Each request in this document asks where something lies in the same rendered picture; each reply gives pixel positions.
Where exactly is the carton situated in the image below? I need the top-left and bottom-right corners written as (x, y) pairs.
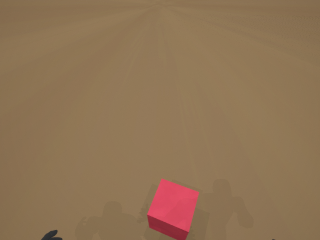
top-left (147, 179), bottom-right (199, 240)

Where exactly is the robot left hand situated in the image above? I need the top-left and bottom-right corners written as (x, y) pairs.
top-left (41, 230), bottom-right (63, 240)

